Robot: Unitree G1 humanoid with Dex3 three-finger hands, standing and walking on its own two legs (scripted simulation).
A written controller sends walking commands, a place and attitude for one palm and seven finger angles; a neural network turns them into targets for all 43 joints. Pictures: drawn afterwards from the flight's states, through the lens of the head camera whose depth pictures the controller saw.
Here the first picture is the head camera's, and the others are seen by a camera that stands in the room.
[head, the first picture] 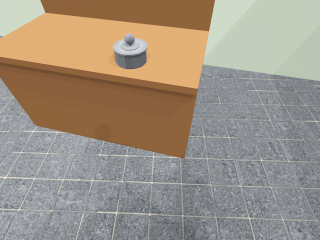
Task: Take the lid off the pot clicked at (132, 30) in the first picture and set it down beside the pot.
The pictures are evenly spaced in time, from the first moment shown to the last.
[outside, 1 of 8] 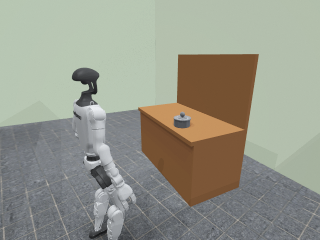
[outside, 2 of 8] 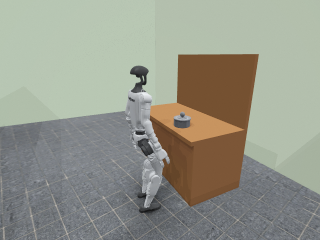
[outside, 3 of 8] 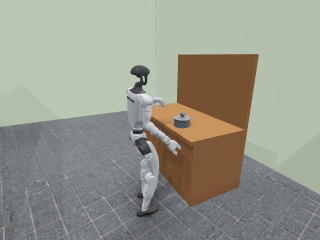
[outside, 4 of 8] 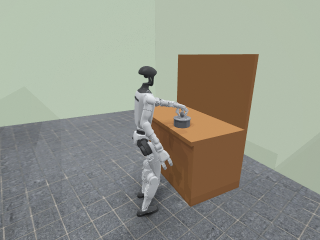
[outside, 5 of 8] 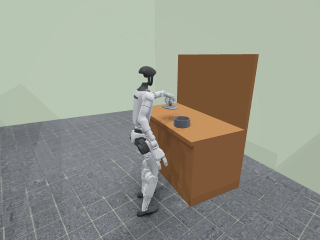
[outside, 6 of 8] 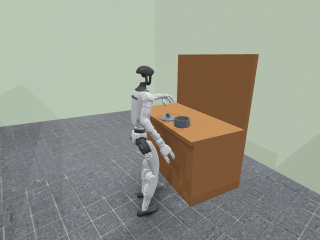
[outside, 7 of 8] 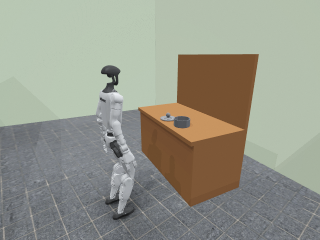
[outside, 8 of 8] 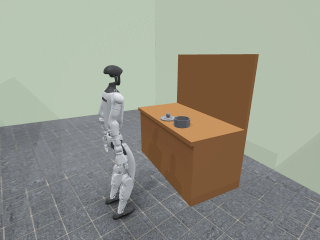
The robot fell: no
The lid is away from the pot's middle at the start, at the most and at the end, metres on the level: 0.00 0.24 0.24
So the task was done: yes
